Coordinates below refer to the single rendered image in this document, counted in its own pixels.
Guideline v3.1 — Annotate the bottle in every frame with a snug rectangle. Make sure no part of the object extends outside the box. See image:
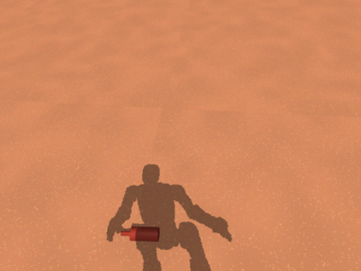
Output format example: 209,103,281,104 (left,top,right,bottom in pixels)
121,226,160,242

